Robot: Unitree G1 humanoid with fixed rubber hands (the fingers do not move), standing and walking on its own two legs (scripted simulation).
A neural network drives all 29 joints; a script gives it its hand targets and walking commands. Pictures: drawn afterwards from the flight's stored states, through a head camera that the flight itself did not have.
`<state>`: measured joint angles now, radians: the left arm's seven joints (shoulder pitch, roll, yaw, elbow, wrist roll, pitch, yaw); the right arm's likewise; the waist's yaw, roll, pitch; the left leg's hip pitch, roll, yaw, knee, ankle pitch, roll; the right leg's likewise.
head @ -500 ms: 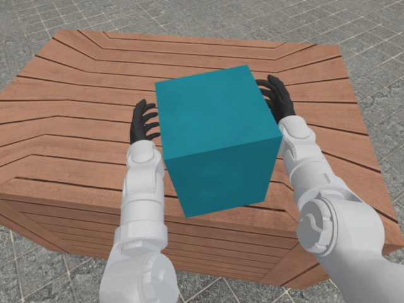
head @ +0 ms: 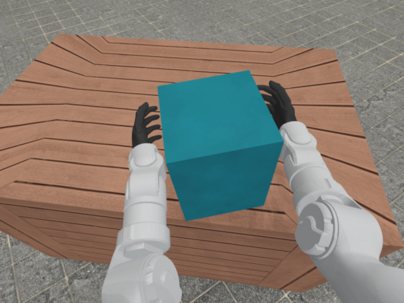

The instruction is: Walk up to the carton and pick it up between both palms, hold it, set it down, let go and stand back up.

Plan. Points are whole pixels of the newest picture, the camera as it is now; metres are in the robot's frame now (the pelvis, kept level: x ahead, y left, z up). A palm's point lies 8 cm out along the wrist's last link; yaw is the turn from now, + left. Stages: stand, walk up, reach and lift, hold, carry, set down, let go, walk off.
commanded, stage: set down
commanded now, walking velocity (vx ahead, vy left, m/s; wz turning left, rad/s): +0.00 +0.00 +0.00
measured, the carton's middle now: (215, 151) +0.43 +0.02 +0.04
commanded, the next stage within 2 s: none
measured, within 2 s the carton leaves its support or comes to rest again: rests again in 0.14 s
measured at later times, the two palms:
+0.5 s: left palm (148, 143) +0.39 +0.15 +0.10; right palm (288, 124) +0.46 -0.12 +0.10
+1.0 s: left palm (151, 143) +0.39 +0.15 +0.09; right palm (290, 127) +0.45 -0.13 +0.10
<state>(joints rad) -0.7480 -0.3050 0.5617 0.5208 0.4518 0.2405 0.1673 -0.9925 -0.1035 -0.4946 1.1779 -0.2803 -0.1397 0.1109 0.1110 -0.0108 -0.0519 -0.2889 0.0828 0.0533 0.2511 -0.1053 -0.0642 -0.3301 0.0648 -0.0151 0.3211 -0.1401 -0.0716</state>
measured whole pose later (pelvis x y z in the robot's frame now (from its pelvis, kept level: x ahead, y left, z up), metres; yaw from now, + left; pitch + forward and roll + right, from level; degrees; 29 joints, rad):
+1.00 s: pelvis +0.00 -0.01 +0.00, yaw +0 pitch +8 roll +2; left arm -0.74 -0.31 0.61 0.52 0.51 0.14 0.12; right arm -0.93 -0.04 -0.53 1.06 -0.34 -0.14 0.12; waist 0.09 -0.01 -0.03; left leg -0.28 0.09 0.07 0.25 -0.11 -0.01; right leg -0.33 0.07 -0.01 0.34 -0.15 -0.08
